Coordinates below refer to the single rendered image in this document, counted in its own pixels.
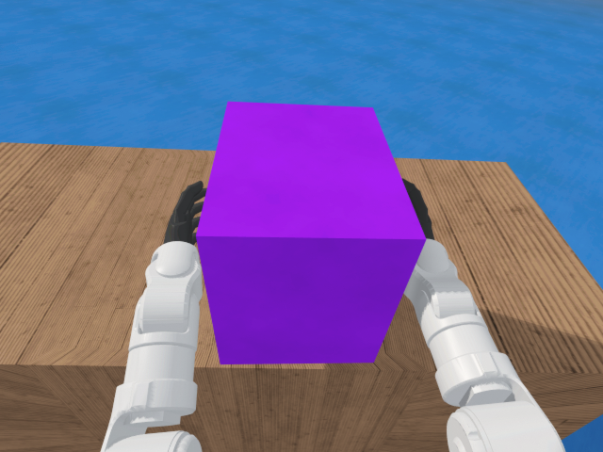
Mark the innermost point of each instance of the left robot hand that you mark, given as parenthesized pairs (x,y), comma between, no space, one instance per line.
(182,222)

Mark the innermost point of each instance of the right robot hand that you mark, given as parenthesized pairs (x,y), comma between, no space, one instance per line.
(420,208)

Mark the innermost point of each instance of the left robot upper arm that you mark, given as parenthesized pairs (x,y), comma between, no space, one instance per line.
(172,441)

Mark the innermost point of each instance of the right robot upper arm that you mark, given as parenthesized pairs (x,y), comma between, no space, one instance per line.
(515,426)

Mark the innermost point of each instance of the pedestal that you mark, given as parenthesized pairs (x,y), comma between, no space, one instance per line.
(79,226)

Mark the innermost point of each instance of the right robot forearm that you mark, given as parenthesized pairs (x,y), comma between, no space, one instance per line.
(470,370)

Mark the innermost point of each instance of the left robot forearm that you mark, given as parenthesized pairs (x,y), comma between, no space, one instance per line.
(158,385)

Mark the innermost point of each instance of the carton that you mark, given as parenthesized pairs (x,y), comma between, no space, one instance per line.
(307,237)

